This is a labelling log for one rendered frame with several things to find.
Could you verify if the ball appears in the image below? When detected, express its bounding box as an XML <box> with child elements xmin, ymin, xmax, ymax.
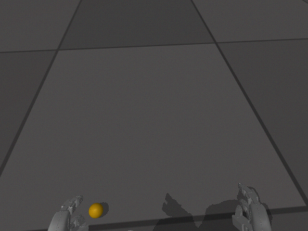
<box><xmin>89</xmin><ymin>203</ymin><xmax>103</xmax><ymax>218</ymax></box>

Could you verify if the right robot hand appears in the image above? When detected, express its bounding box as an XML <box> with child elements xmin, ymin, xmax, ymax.
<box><xmin>232</xmin><ymin>183</ymin><xmax>271</xmax><ymax>231</ymax></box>

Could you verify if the left robot hand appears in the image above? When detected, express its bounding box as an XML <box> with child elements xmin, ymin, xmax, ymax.
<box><xmin>48</xmin><ymin>195</ymin><xmax>89</xmax><ymax>231</ymax></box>

